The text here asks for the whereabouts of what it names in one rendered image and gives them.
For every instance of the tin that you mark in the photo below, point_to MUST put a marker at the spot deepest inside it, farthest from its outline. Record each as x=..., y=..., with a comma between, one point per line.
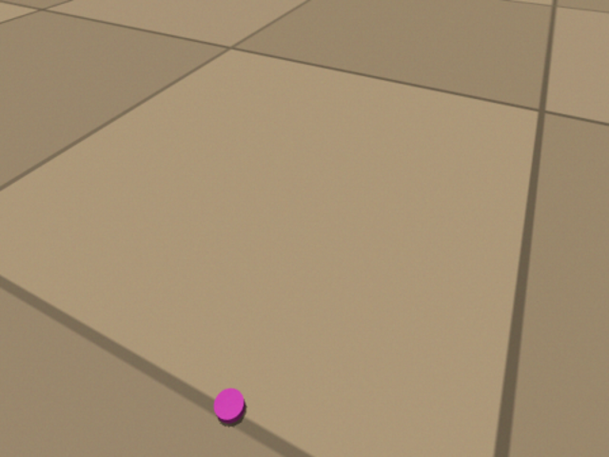
x=229, y=405

